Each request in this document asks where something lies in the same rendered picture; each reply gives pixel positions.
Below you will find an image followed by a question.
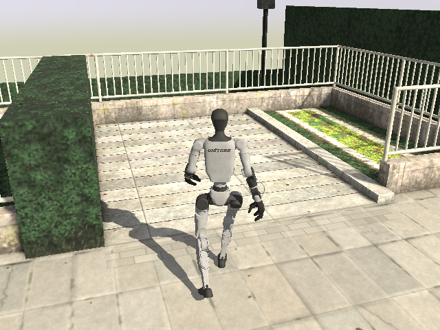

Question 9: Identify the right robot upper arm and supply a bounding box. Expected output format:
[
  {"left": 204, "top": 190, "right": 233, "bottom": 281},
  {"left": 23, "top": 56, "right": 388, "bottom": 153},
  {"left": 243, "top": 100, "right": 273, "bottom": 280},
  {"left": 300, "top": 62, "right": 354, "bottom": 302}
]
[{"left": 234, "top": 138, "right": 253, "bottom": 177}]

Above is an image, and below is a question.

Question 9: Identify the robot torso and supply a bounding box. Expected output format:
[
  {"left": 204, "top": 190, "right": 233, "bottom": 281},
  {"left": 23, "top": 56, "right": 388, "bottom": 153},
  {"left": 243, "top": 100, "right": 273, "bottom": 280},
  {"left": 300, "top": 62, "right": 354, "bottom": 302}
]
[{"left": 203, "top": 136, "right": 236, "bottom": 206}]

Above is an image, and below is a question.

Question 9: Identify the robot left forearm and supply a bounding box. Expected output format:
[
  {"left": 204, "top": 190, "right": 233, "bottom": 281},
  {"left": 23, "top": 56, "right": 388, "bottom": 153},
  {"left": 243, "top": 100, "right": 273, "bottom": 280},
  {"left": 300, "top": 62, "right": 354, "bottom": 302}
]
[{"left": 184, "top": 163, "right": 193, "bottom": 179}]

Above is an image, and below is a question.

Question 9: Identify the robot right forearm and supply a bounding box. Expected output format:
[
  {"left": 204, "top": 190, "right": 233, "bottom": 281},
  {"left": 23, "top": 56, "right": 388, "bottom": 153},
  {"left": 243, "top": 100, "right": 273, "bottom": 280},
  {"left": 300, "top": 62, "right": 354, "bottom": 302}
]
[{"left": 246, "top": 167, "right": 262, "bottom": 202}]

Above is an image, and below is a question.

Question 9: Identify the robot right hand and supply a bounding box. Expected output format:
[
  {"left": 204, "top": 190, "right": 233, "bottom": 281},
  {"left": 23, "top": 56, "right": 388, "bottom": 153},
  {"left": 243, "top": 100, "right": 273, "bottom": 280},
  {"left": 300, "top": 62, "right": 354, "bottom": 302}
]
[{"left": 248, "top": 200, "right": 265, "bottom": 221}]

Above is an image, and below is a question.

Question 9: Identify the left robot upper arm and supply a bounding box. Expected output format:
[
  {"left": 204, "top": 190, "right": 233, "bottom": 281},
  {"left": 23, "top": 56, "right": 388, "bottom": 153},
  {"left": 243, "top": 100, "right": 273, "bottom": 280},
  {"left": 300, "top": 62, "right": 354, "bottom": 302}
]
[{"left": 186, "top": 138, "right": 206, "bottom": 174}]

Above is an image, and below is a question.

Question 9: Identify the robot left hand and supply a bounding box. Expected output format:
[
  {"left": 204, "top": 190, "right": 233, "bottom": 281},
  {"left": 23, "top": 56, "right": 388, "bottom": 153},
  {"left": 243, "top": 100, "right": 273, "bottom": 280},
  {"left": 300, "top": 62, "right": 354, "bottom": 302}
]
[{"left": 184, "top": 174, "right": 201, "bottom": 186}]

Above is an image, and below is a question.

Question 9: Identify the left robot foot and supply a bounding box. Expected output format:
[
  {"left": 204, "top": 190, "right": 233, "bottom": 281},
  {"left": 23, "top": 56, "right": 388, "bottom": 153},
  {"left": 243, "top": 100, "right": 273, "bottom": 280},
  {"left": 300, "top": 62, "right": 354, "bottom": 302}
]
[{"left": 198, "top": 285, "right": 213, "bottom": 298}]

